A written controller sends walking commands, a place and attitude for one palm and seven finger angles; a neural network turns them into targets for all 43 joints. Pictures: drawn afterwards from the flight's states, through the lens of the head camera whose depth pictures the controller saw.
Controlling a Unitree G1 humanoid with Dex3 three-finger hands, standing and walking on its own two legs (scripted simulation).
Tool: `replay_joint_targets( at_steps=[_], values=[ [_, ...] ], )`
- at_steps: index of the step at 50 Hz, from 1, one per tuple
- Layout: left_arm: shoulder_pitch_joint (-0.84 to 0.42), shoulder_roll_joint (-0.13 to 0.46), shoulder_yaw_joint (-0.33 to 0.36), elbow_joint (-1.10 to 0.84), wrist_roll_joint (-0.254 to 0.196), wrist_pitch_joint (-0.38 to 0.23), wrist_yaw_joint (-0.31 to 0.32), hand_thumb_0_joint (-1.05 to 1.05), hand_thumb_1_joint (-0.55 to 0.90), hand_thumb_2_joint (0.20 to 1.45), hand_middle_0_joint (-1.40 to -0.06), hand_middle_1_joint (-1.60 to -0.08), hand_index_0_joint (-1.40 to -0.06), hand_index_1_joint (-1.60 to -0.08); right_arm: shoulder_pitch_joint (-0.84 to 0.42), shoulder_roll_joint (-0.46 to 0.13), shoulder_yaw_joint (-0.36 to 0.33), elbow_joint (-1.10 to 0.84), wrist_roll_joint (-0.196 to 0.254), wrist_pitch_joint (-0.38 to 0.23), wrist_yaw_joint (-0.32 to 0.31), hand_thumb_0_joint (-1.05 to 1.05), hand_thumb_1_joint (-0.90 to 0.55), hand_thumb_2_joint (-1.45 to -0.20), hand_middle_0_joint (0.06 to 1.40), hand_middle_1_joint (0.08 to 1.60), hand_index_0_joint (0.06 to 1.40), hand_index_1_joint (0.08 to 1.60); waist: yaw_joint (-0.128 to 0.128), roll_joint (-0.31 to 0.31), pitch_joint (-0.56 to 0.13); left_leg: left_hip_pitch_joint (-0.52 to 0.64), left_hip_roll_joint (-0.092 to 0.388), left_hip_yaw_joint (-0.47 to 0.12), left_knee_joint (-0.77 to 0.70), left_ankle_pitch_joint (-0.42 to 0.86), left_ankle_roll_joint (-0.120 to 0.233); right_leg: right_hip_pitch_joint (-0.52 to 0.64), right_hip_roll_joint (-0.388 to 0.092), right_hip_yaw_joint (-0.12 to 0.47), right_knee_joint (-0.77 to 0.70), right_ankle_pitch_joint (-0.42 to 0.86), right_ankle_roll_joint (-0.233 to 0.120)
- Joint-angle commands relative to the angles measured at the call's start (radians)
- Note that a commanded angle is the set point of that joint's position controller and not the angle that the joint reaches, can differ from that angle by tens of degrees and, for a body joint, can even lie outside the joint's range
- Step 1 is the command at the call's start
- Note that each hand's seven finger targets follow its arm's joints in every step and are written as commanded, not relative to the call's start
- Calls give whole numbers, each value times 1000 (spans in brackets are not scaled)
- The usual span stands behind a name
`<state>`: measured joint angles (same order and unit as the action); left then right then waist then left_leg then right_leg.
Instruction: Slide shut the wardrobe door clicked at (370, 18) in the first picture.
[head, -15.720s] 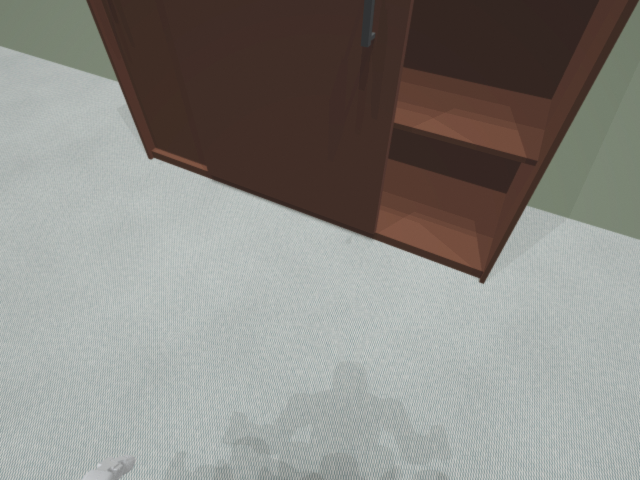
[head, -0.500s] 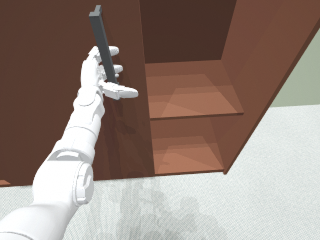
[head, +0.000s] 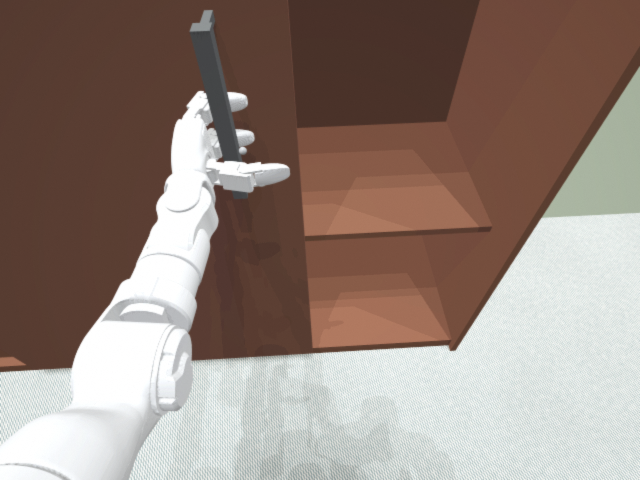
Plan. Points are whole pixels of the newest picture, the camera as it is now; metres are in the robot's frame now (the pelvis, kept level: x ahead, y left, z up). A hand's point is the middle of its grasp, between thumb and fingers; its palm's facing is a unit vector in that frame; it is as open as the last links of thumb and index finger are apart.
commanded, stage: grip the handle and tug to test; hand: left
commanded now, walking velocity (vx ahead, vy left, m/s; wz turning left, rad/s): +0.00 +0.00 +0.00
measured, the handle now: (226, 116) +0.54 +0.10 +0.18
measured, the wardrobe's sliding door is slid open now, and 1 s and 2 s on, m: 0.45 0.45 0.45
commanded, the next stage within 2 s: tug the door sideways, standing still in 1.16 s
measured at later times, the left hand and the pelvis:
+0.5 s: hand (243, 151) +0.48 +0.08 +0.16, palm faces +0.03 -1.00 -0.01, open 5.7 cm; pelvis +0.01 +0.00 +0.00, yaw +0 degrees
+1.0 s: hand (243, 152) +0.48 +0.08 +0.16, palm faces +0.01 -1.00 +0.00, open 5.8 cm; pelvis +0.03 -0.01 +0.00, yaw -1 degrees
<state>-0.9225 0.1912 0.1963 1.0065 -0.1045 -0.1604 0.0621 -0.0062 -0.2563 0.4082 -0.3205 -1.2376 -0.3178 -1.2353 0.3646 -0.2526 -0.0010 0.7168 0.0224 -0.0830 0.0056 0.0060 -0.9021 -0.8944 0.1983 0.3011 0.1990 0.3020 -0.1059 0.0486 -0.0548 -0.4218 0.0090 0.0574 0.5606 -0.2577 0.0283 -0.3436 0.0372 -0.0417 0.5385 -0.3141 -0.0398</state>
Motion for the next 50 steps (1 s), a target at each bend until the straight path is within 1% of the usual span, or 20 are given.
replay_joint_targets(
  at_steps=[1, 4, 8, 9, 12, 15, 17, 19, 23, 25, 26, 30, 33, 35, 36, 38, 41, 44, 47, 50],
  values=[
    [-515, 136, -4, -231, 4, -63, -3, 0, 153, 580, -370, -1293, -370, -1293, 67, -132, -49, -86, 4, -28, -2, 0, -900, -900, 200, 300, 200, 300, -10, -59, -333, 274, -13, -57, -14, 268, 19, 7, 5, 32, -60, 369, 27],
    [-551, 130, -13, -226, 2, -66, 3, 0, 293, 640, -385, -1313, -385, -1313, 74, -132, -50, -74, 3, -28, -3, 0, -900, -900, 200, 300, 200, 300, -25, -75, -313, 275, -10, -61, -9, 257, 19, -12, 4, 30, -66, 346, 27],
    [-537, 99, -29, -255, 0, -72, 5, 0, 480, 720, -405, -1340, -405, -1340, 71, -130, -54, -79, 1, -34, 2, 0, -900, -900, 200, 300, 200, 300, -21, -65, -359, 311, -10, -65, -2, 298, 18, -13, 8, 28, -54, 377, 27],
    [-521, 125, -8, -260, 3, -74, 9, 0, 527, 740, -410, -1347, -410, -1347, 77, -133, -56, -76, -1, -31, 2, 0, -900, -900, 200, 300, 200, 300, -10, -72, -371, 307, -9, -66, -3, 317, 17, 9, 6, 26, -51, 389, 24],
    [-525, 78, -54, -292, 3, -70, 1, 0, 667, 800, -425, -1367, -425, -1367, 67, -128, -55, -81, 3, -32, 5, 0, -900, -900, 200, 300, 200, 300, -19, -54, -372, 325, -9, -68, 0, 328, 16, -4, 9, 25, -51, 399, 25],
    [-503, 84, -43, -300, -1, -63, 6, 0, 807, 860, -440, -1387, -440, -1387, 68, -131, -57, -78, 3, -31, 7, 0, -900, -900, 200, 300, 200, 300, -15, -68, -372, 328, -7, -67, -4, 335, 17, -1, 11, 23, -54, 405, 26],
    [-499, 83, -53, -348, 1, -62, 2, 0, 900, 900, -450, -1400, -450, -1400, 61, -128, -59, -84, 4, -31, 7, 0, -900, -900, 200, 300, 200, 300, -10, -25, -396, 349, -6, -65, 0, 371, 15, 12, 9, 25, -48, 436, 23],
    [-449, 74, -55, -337, -4, -53, 0, 0, 900, 900, -450, -1400, -450, -1400, 59, -128, -60, -84, 5, -30, 8, 0, -900, -900, 200, 300, 200, 300, -2, -57, -381, 340, -6, -65, 1, 386, 16, 30, 8, 22, -53, 446, 21],
    [-477, 78, -58, -330, -5, -36, 2, 0, 900, 900, -450, -1400, -450, -1400, 54, -129, -58, -80, 8, -27, 6, 0, -900, -900, 200, 300, 200, 300, -15, -68, -328, 315, -7, -61, -9, 336, 19, 11, 9, 24, -64, 424, 27],
    [-482, 59, -71, -346, -4, -34, 3, 0, 900, 900, -450, -1400, -450, -1400, 52, -127, -58, -82, 7, -28, 7, 0, -900, -900, 200, 300, 200, 300, -17, -55, -337, 329, -10, -58, -7, 354, 21, 13, 8, 27, -64, 441, 26],
    [-469, 101, -37, -350, -2, -32, 5, 0, 900, 900, -450, -1400, -450, -1400, 57, -131, -61, -81, 6, -26, 6, 0, -900, -900, 200, 300, 200, 300, -4, -61, -361, 328, -11, -60, -5, 363, 21, 32, 7, 28, -59, 453, 25],
    [-410, 101, -31, -401, -7, -32, -4, 0, 900, 900, -450, -1400, -450, -1400, 43, -126, -61, -95, 5, -21, 6, 0, -900, -900, 200, 300, 200, 300, 11, -70, -408, 343, -14, -52, -3, 428, 21, 85, 4, 28, -50, 535, 26],
    [-388, 70, -50, -437, -16, -26, -13, 0, 900, 900, -450, -1400, -450, -1400, 26, -120, -58, -109, 7, -22, 9, 0, -900, -900, 200, 300, 200, 300, 15, -68, -402, 347, -17, -48, -4, 450, 23, 103, 4, 27, -50, 574, 27],
    [-352, 88, -33, -430, -17, -19, -13, 0, 900, 900, -450, -1400, -450, -1400, 18, -123, -57, -112, 9, -17, 9, 0, -900, -900, 200, 300, 200, 300, 24, -70, -382, 334, -17, -43, -4, 440, 24, 108, 3, 30, -55, 580, 28],
    [-352, 129, 0, -418, -19, -13, -10, 0, 900, 900, -450, -1400, -450, -1400, 22, -128, -57, -110, 9, -13, 6, 0, -900, -900, 200, 300, 200, 300, 23, -102, -365, 313, -19, -40, -8, 418, 26, 118, 1, 32, -60, 582, 32],
    [-372, 98, -37, -448, -18, -7, -16, 0, 900, 900, -450, -1400, -450, -1400, 14, -122, -56, -118, 11, -10, 4, 0, -900, -900, 200, 300, 200, 300, 15, -82, -358, 310, -22, -36, -14, 409, 26, 125, -2, 34, -60, 592, 33],
    [-279, 135, 10, -484, -23, 3, -18, 0, 900, 900, -450, -1400, -450, -1400, 0, -123, -56, -132, 10, -7, 6, 0, -900, -900, 200, 300, 200, 300, 47, -65, -399, 325, -24, -30, -11, 452, 25, 169, -8, 36, -56, 652, 33],
    [-190, 116, -5, -542, -27, 13, -30, 0, 900, 900, -450, -1400, -450, -1400, -16, -121, -57, -152, 9, 0, 6, 0, -900, -900, 200, 300, 200, 300, 65, -79, -419, 318, -25, -24, -19, 487, 23, 225, -16, 31, -49, 719, 35],
    [-168, 90, -19, -573, -36, 37, -32, 0, 900, 900, -450, -1400, -450, -1400, -26, -118, -56, -159, 13, 2, 7, 0, -900, -900, 200, 300, 200, 300, 59, -92, -382, 328, -22, -22, -22, 492, 24, 206, -13, 28, -57, 737, 41],
    [-60, 78, -19, -674, -37, 49, -30, 0, 900, 900, -450, -1400, -450, -1400, -48, -114, -58, -184, 13, 2, 10, 0, -900, -900, 200, 300, 200, 300, 83, -66, -427, 363, -21, -16, -22, 576, 24, 249, -20, 29, -50, 814, 43]
  ],
)
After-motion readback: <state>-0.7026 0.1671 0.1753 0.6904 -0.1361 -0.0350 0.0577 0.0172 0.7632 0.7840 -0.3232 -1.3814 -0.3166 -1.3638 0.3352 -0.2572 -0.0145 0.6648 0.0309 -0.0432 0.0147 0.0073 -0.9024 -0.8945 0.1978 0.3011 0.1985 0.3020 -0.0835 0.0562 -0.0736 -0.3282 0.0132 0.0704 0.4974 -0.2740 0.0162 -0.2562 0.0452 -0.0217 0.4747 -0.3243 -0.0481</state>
